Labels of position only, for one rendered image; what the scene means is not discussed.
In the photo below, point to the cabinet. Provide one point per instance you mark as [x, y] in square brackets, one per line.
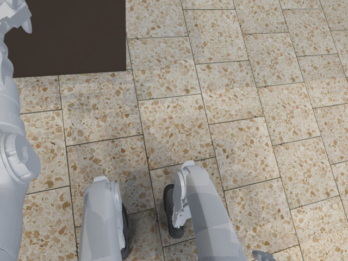
[69, 37]

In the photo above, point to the right robot hand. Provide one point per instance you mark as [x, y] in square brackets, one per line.
[263, 256]

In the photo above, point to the robot right thigh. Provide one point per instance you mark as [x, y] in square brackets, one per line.
[216, 239]

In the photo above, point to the left robot upper arm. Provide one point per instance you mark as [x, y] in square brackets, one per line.
[19, 164]

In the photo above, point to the robot right shin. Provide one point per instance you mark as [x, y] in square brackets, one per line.
[181, 211]

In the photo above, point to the left robot forearm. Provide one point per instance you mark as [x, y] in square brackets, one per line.
[10, 120]

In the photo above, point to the left robot hand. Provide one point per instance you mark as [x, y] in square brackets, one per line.
[14, 13]

